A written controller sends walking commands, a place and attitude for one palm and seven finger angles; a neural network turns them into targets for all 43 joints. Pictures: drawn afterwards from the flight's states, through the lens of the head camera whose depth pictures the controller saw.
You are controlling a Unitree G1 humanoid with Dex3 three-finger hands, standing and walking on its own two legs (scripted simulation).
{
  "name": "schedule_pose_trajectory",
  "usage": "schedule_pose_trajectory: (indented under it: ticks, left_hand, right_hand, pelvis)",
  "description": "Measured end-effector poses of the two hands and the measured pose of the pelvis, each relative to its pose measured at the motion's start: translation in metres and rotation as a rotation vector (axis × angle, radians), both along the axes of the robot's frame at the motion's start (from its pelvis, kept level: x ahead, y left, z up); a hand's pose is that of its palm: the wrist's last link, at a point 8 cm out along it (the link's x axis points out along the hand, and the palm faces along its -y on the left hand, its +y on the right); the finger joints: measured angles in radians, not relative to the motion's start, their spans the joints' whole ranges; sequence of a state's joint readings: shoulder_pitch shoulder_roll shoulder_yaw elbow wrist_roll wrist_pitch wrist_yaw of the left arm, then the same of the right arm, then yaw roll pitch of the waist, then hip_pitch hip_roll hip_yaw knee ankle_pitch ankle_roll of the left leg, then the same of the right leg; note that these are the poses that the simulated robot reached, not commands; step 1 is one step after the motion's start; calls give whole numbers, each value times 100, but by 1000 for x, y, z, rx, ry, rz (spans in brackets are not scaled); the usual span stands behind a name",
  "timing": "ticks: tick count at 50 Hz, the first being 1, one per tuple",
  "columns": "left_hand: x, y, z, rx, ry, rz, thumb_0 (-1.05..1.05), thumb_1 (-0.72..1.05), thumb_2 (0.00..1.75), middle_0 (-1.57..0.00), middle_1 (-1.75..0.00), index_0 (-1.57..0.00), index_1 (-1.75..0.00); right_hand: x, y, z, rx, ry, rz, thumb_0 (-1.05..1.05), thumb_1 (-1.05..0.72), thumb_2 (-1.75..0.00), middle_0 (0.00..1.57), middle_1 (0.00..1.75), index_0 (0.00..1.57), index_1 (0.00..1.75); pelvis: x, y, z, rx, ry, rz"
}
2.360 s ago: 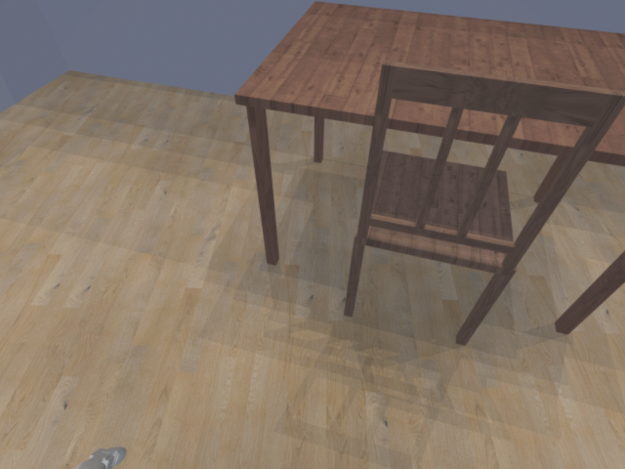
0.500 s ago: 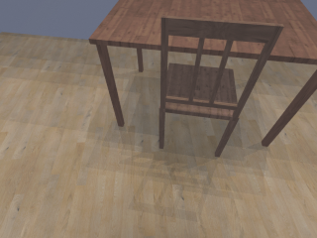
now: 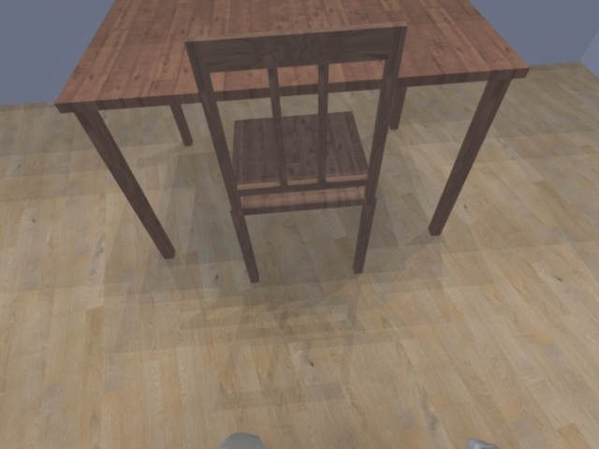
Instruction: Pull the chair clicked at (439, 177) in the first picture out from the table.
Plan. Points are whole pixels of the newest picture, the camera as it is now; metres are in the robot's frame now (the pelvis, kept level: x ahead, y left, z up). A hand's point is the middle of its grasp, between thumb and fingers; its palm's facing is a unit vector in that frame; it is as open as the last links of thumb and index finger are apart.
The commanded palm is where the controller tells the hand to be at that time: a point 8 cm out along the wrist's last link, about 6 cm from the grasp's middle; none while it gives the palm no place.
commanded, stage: walk to a spot facing it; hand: left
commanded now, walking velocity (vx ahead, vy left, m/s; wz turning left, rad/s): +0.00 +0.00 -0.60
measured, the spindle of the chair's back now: (278, 133) +0.78 +0.14 -0.08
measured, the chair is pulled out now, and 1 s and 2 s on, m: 0.00 0.00 0.00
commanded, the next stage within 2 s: none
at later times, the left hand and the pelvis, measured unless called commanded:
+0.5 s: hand (169, 447) +0.14 +0.23 -0.17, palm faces -0.30 -0.93 -0.23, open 7.4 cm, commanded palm none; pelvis -0.01 +0.04 -0.01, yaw -20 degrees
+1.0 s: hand (229, 413) +0.19 +0.15 -0.17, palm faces -0.54 -0.81 -0.23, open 7.4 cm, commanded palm none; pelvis +0.01 +0.03 -0.01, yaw -37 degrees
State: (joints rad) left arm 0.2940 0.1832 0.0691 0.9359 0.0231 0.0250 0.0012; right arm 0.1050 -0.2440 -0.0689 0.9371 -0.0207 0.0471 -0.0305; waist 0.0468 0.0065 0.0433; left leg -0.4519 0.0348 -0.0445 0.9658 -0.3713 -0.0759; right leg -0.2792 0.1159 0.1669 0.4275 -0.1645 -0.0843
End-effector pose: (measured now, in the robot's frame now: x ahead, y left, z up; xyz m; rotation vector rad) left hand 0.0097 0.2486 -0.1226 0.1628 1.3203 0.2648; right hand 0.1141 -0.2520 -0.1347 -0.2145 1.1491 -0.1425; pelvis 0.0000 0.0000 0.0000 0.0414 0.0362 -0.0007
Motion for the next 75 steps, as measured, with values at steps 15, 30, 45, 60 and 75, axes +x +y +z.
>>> schedule_pose_trajectory:
  ticks: [15, 30, 45, 60, 75]
  left_hand:
    - [81, 68, -19, -13, -76, -226, 0, 91, 90, -20, -30, -20, -30]
    - [171, -26, -20, -51, -103, -565, 0, 91, 90, -20, -29, -19, -30]
    - [195, -76, -3, -57, -146, -703, 0, 90, 90, -20, -30, -20, -30]
    - [231, -25, -38, -100, -10, -798, 0, 91, 90, -20, -30, -20, -30]
    - [256, -76, -30, -101, 45, -1024, 0, 91, 90, -20, -29, -19, -30]
  right_hand:
    - [-67, 41, 22, -68, -43, -171, 1, -91, -90, 20, 29, 20, 30]
    - [-209, 33, -16, 8, 148, -499, 1, -90, -90, 20, 29, 20, 30]
    - [-214, 14, -4, 4, 80, -654, 1, -91, -90, 20, 29, 20, 30]
    - [-181, 77, 29, -93, -10, -747, 0, -91, -90, 20, 29, 20, 30]
    - [-262, 163, 13, 17, 118, -1049, 1, -90, -90, 20, 29, 20, 30]
  pelvis:
    - [-7, 48, -6, -39, -13, -195]
    - [-9, 25, -19, -43, -16, -422]
    - [-5, 15, -6, -41, -21, -575]
    - [31, 62, -6, -90, -4, -768]
    - [35, 69, -3, -87, -2, -969]
